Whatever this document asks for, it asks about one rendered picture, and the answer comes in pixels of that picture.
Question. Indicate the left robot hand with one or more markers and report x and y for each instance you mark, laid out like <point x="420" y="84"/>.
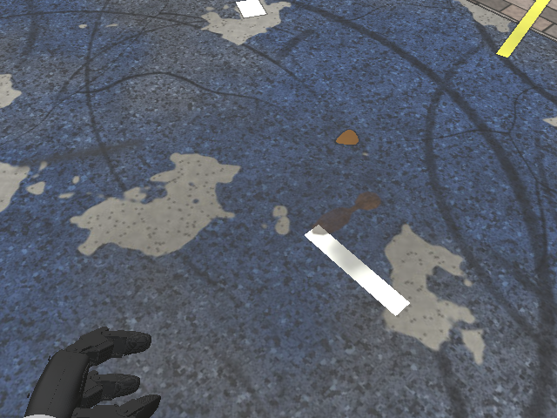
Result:
<point x="65" y="389"/>

